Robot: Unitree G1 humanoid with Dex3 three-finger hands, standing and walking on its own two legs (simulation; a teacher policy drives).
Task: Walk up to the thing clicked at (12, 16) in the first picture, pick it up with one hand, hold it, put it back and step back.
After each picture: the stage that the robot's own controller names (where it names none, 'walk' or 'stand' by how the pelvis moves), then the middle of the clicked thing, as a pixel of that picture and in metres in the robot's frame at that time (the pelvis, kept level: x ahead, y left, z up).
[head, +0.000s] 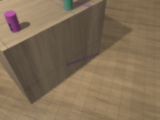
stand; (13, 21) +0.84 +0.42 -0.05
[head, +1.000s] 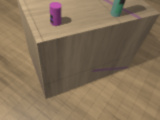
walk; (55, 14) +0.80 +0.14 -0.03
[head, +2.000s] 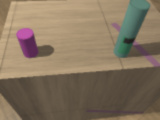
walk; (28, 43) +0.52 +0.24 +0.01
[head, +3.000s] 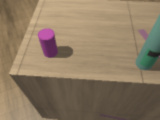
stand; (48, 43) +0.52 +0.17 -0.01
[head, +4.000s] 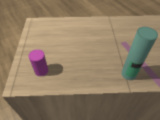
stand; (39, 63) +0.48 +0.20 -0.05
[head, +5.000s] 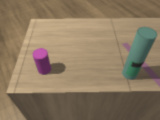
stand; (42, 61) +0.50 +0.19 -0.06
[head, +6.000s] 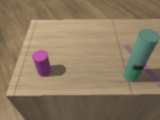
stand; (42, 64) +0.49 +0.19 -0.06
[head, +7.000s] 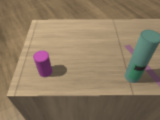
stand; (43, 64) +0.49 +0.19 -0.06
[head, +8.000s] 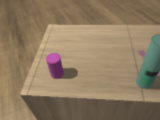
rise first; (55, 66) +0.49 +0.17 -0.05
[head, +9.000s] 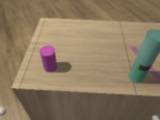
go down; (49, 59) +0.52 +0.16 -0.04
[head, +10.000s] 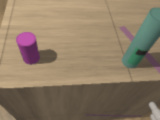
go down; (29, 49) +0.49 +0.16 +0.00
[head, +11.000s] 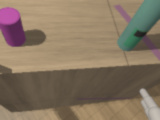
close in; (12, 28) +0.51 +0.17 +0.04
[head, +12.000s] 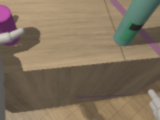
close; (4, 26) +0.52 +0.17 +0.05
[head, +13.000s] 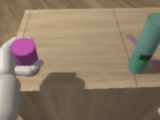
lift; (27, 58) +0.39 +0.17 +0.12
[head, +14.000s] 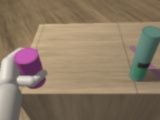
lift; (31, 69) +0.33 +0.17 +0.14
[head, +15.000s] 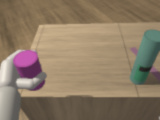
hold; (30, 71) +0.33 +0.17 +0.13
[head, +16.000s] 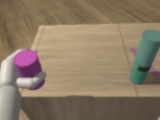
hold; (30, 70) +0.33 +0.17 +0.13
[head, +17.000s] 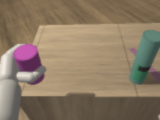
crouch; (30, 65) +0.34 +0.17 +0.14
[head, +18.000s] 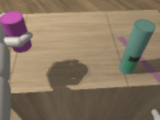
crouch; (17, 33) +0.47 +0.18 +0.15
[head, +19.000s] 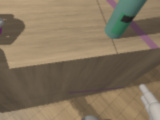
lower; out of the picture +0.54 +0.19 +0.06
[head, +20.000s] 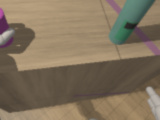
lower; out of the picture +0.52 +0.18 +0.05
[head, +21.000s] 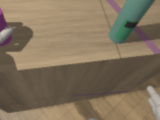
lower; out of the picture +0.52 +0.18 +0.05
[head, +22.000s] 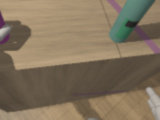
lower; out of the picture +0.53 +0.19 +0.05
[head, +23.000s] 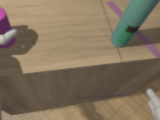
loosen; out of the picture +0.52 +0.18 +0.05
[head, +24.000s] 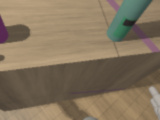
withdraw; out of the picture +0.52 +0.19 +0.05
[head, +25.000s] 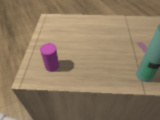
sink last; (50, 58) +0.49 +0.16 -0.01
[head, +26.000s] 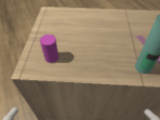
stand; (50, 49) +0.52 +0.16 +0.00
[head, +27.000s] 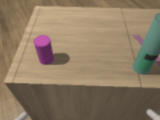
stand; (44, 50) +0.51 +0.17 +0.01
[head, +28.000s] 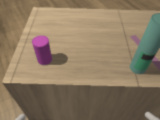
stand; (42, 50) +0.51 +0.17 +0.01
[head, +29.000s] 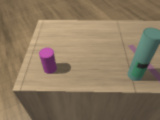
stand; (48, 61) +0.51 +0.17 -0.05
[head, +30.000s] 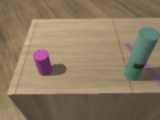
stand; (43, 63) +0.50 +0.19 -0.05
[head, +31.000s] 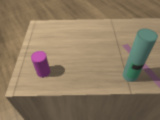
stand; (41, 64) +0.49 +0.20 -0.05
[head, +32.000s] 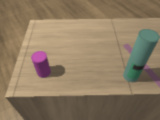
walk; (41, 64) +0.48 +0.19 -0.06
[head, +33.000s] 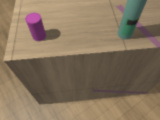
walk; (36, 27) +0.61 +0.21 -0.03
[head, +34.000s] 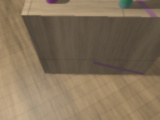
walk; out of the picture +0.87 +0.18 -0.02
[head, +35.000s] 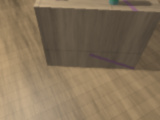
stand; out of the picture +1.13 +0.19 -0.04
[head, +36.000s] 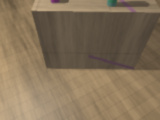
stand; out of the picture +1.10 +0.19 -0.05
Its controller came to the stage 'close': yes
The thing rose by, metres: 0.20
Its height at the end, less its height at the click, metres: +0.00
